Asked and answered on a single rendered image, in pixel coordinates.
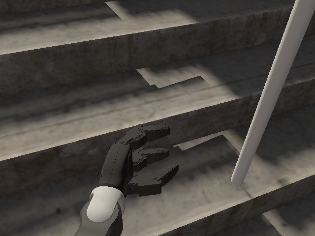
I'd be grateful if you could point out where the robot left forearm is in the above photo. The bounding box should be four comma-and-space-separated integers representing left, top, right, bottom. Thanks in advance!
74, 186, 126, 236

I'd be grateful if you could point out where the robot left hand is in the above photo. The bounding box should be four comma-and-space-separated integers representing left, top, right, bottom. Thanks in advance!
96, 124, 179, 198

